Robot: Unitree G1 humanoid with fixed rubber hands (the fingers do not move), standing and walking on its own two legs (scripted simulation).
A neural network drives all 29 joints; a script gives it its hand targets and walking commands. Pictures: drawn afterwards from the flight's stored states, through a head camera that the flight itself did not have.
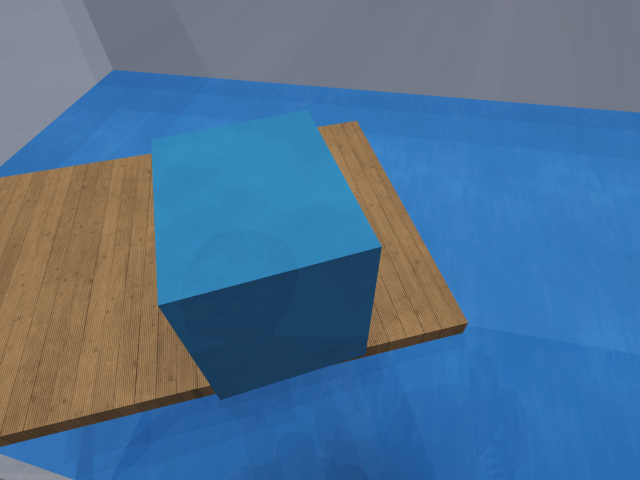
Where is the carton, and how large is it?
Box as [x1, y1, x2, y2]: [151, 110, 381, 399]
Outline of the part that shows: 307,110 151,139 158,306 220,399 365,354 381,246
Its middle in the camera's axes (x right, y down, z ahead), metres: -0.09 +0.02 +0.59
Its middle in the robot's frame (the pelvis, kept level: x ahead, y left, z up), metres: +0.44 +0.10 +0.01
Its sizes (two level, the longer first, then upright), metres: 0.290 0.235 0.274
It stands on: a table, 0.64 m high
